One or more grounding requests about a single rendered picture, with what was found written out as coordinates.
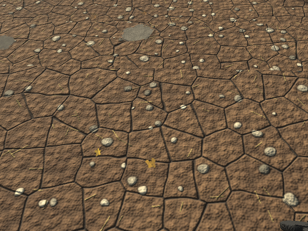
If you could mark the robot right hand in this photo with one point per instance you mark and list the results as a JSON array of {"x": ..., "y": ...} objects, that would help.
[{"x": 294, "y": 225}]

